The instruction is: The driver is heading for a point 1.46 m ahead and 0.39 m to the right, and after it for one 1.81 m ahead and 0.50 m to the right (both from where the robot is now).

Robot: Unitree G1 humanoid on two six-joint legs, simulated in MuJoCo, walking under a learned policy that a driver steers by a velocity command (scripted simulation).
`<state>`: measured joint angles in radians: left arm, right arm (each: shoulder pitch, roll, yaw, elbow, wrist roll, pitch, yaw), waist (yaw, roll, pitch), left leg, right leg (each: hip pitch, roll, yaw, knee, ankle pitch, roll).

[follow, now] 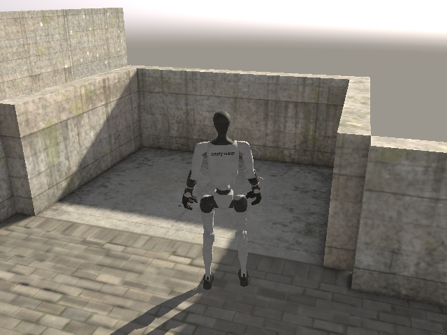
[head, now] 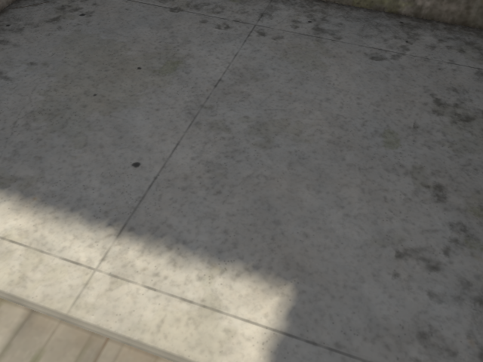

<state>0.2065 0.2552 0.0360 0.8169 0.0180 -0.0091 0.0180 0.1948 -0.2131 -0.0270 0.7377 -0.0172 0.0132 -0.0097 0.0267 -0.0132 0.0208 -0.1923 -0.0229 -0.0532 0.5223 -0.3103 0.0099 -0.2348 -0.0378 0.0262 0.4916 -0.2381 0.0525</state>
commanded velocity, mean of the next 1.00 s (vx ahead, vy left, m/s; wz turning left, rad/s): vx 0.00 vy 0.00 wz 0.01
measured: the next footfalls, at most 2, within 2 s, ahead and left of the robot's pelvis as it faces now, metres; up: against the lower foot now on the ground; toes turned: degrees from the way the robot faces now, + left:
left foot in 1.98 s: +0.44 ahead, +0.09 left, +0.00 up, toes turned +1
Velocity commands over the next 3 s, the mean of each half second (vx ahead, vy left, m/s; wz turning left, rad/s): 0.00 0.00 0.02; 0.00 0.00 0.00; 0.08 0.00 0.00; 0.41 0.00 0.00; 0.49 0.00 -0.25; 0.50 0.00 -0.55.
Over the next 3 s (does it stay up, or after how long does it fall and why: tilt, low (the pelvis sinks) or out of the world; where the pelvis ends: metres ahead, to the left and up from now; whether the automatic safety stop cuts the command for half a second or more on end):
stays up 0.85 -0.10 -0.01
